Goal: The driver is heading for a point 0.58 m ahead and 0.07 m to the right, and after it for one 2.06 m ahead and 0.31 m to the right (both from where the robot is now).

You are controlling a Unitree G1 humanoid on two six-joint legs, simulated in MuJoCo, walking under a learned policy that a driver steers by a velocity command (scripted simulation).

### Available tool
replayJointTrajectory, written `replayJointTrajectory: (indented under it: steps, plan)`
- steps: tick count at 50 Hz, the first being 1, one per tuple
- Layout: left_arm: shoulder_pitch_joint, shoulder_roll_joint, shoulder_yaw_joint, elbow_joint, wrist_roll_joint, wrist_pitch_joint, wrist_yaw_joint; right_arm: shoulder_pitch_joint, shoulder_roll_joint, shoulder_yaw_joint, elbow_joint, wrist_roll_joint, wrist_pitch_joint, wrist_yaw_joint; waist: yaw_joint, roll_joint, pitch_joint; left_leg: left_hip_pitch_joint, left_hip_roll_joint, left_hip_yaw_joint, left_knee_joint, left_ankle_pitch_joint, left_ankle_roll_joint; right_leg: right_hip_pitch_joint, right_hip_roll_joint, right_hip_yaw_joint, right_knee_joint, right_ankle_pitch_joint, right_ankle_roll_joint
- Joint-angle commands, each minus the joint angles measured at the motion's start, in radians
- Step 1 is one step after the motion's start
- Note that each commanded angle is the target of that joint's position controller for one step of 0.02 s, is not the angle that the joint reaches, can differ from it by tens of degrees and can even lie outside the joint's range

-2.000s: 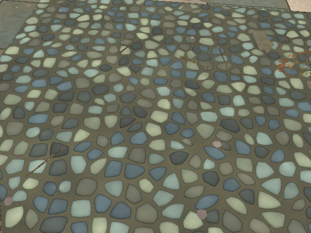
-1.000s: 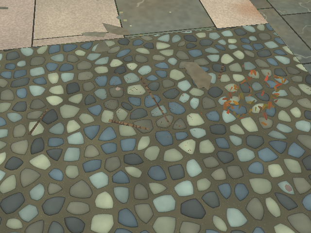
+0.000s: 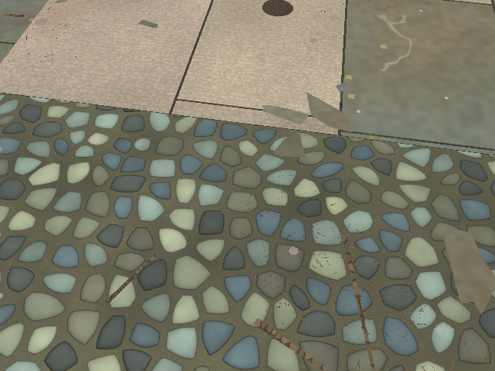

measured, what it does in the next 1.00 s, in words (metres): walks ahead: right foot, then left foot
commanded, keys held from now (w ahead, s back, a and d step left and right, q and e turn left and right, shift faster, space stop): w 0.56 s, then w+e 0.44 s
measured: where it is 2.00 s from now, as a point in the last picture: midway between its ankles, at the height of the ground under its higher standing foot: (299, 183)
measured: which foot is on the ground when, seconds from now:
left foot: down 0.00-0.42, up 0.44-0.90, down 0.92-1.00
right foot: up 0.00-0.38, down 0.40-0.92, up 0.94-1.00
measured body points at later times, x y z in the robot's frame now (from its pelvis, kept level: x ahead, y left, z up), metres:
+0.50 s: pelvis +0.30 -0.06 +0.00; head +0.33 -0.06 +0.45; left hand +0.44 +0.22 -0.10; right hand +0.36 -0.33 -0.13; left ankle +0.13 +0.06 -0.64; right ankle +0.39 -0.14 -0.73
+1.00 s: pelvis +0.57 +0.00 +0.00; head +0.60 +0.01 +0.45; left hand +0.60 +0.29 -0.13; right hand +0.76 -0.26 -0.07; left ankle +0.66 +0.11 -0.73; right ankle +0.42 -0.13 -0.66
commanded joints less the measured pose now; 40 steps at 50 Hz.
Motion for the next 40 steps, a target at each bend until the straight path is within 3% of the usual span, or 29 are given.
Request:
replayJointTrajectory:
  steps: [1,3,5,9,11,14,17,18,19,20,21,22,23,24,25,26,27,30,34,37,40]
  plan:
    - [-0.019,0.128,0.031,-0.078,0.018,-0.028,0.0,0.036,-0.088,-0.018,-0.068,-0.017,-0.022,-0.014,0.003,0.032,-0.13,0.323,0.272,-0.4,-0.314,0.175,0.193,-0.299,-0.086,0.075,-0.049,0.104,-0.008]
    - [0.003,0.102,0.028,-0.069,0.026,-0.005,-0.002,0.04,-0.097,-0.017,-0.064,-0.018,-0.027,-0.022,0.018,0.036,-0.12,0.25,0.256,-0.333,-0.345,0.292,0.196,-0.257,-0.089,0.052,-0.122,0.142,0.019]
    - [-0.045,0.078,0.019,-0.085,0.031,0.008,0.0,0.075,-0.123,-0.022,-0.046,-0.016,-0.032,-0.034,0.006,0.037,-0.091,0.22,0.24,-0.267,-0.369,0.356,0.189,-0.282,-0.085,0.035,-0.229,0.232,0.045]
    - [-0.171,0.052,0.005,-0.112,0.024,0.003,-0.009,0.118,-0.13,-0.02,-0.019,-0.011,-0.028,-0.046,-0.047,0.062,-0.059,0.215,0.187,-0.175,-0.38,0.282,0.126,-0.251,-0.049,0.015,-0.518,0.5,0.051]
    - [-0.228,0.049,-0.001,-0.126,0.016,-0.002,-0.018,0.15,-0.137,-0.02,0.0,-0.009,-0.029,-0.045,-0.075,0.073,-0.037,0.223,0.2,-0.182,-0.391,0.194,0.117,-0.226,-0.028,0.005,-0.605,0.577,0.044]
    - [-0.28,0.066,0.0,-0.146,0.011,-0.01,-0.031,0.19,-0.136,-0.02,0.032,-0.005,-0.024,-0.044,-0.091,0.075,-0.009,0.334,0.252,-0.218,-0.352,0.193,0.116,-0.277,-0.018,0.019,-0.675,0.543,0.015]
    - [-0.259,0.088,0.005,-0.151,0.013,-0.019,-0.045,0.201,-0.147,-0.026,0.052,-0.005,-0.01,-0.053,-0.065,0.093,-0.014,0.446,0.301,-0.244,-0.284,0.313,0.093,-0.276,-0.006,0.02,-0.717,0.427,-0.03]
    - [-0.219,0.101,0.011,-0.141,0.013,-0.021,-0.046,0.19,-0.154,-0.029,0.052,-0.005,-0.006,-0.055,-0.041,0.106,-0.034,0.461,0.299,-0.239,-0.241,0.426,0.081,-0.218,0.011,0.004,-0.723,0.383,-0.046]
    - [-0.134,0.122,0.023,-0.117,0.015,-0.023,-0.043,0.169,-0.158,-0.029,0.048,-0.006,-0.002,-0.055,0.01,0.11,-0.086,0.455,0.272,-0.214,-0.147,0.596,0.064,-0.091,0.044,-0.028,-0.743,0.375,-0.07]
    - [0.011,0.163,0.042,-0.075,0.021,-0.023,-0.037,0.159,-0.137,-0.018,0.042,-0.01,0.001,-0.055,0.078,0.089,-0.19,0.392,0.216,-0.173,0.031,0.645,0.037,0.131,0.032,-0.021,-0.731,0.414,-0.106]
    - [0.175,0.228,0.055,-0.052,0.033,-0.022,-0.032,0.196,-0.085,0.004,0.024,-0.033,0.0,-0.054,0.117,-0.038,-0.347,0.18,0.137,-0.135,0.338,0.348,0.001,0.446,-0.157,0.201,-0.69,0.428,-0.184]
    - [0.235,0.258,0.066,-0.016,0.026,-0.014,-0.041,0.331,0.002,0.026,0.027,-0.01,-0.019,-0.045,0.059,-0.332,-0.444,-0.187,-0.029,-0.122,0.645,-0.351,-0.063,0.725,-0.336,0.671,-0.832,0.162,-0.328]
    - [0.216,0.163,0.039,-0.023,0.001,-0.013,-0.043,0.255,-0.1,0.01,0.034,0.006,-0.032,-0.042,0.102,-0.206,-0.369,-0.306,0.023,-0.207,0.74,-0.385,-0.052,0.693,-0.314,0.714,-0.91,-0.037,-0.291]
    - [0.135,0.127,0.027,-0.038,0.004,-0.01,-0.038,0.143,-0.139,-0.001,0.0,0.019,-0.041,-0.039,0.101,-0.13,-0.223,-0.36,0.075,-0.173,0.737,-0.288,-0.045,0.559,-0.287,0.57,-0.93,-0.023,-0.249]
    - [0.069,0.118,0.021,-0.051,0.017,-0.005,-0.035,0.086,-0.132,0.001,-0.012,0.011,-0.046,-0.041,0.076,-0.047,-0.145,-0.331,0.124,-0.135,0.695,-0.203,-0.048,0.419,-0.251,0.464,-0.951,0.087,-0.231]
    - [0.031,0.1,0.014,-0.056,0.026,-0.005,-0.034,0.066,-0.123,-0.003,-0.016,-0.004,-0.046,-0.043,0.051,-0.032,-0.096,-0.302,0.155,-0.126,0.635,-0.15,-0.054,0.317,-0.22,0.394,-0.975,0.189,-0.23]
    - [0.017,0.086,0.007,-0.055,0.036,-0.008,-0.034,0.087,-0.11,-0.005,-0.013,-0.007,-0.041,-0.042,0.023,-0.058,-0.095,-0.245,0.18,-0.128,0.602,-0.117,-0.057,0.26,-0.195,0.345,-0.996,0.262,-0.225]
    - [0.03,0.1,0.008,-0.037,0.02,-0.013,-0.033,0.095,-0.068,0.002,-0.015,-0.017,-0.027,-0.046,-0.001,-0.072,-0.079,-0.218,0.198,-0.098,0.491,-0.093,-0.087,0.189,-0.166,0.262,-1.048,0.392,-0.249]
    - [0.077,0.143,0.023,-0.017,0.009,0.001,-0.011,-0.045,-0.045,0.012,-0.059,-0.025,-0.033,-0.046,0.027,-0.046,-0.046,-0.247,0.182,-0.083,0.225,0.111,-0.133,0.182,-0.127,0.187,-1.073,0.458,-0.236]
    - [0.131,0.152,0.027,0.003,0.0,0.013,-0.002,-0.147,-0.03,0.02,-0.078,-0.018,-0.045,-0.036,0.062,-0.054,-0.036,-0.169,0.136,-0.065,0.045,0.248,-0.147,0.166,-0.096,0.149,-1.051,0.457,-0.207]
    - [0.188,0.149,0.028,0.022,-0.007,0.029,0.004,-0.23,-0.04,0.02,-0.102,-0.007,-0.059,-0.023,0.085,-0.066,-0.025,-0.141,0.111,-0.075,-0.038,0.26,-0.144,0.21,-0.121,0.195,-1.001,0.423,-0.203]
Velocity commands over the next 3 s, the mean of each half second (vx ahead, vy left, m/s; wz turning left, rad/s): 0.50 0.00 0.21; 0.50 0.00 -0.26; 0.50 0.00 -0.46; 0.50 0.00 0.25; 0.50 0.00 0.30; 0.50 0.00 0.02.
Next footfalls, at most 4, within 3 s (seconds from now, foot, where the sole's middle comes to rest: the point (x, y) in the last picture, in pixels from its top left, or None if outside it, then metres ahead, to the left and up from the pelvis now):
0.40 right None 0.43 -0.14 -0.76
0.92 left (216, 279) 0.70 0.11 -0.76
1.42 right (325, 222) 0.90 -0.23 -0.76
1.98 left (279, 136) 1.26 -0.10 -0.76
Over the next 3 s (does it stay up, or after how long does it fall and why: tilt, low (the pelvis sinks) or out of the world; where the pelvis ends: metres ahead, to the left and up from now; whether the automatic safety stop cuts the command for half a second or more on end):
stays up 1.68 -0.19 0.00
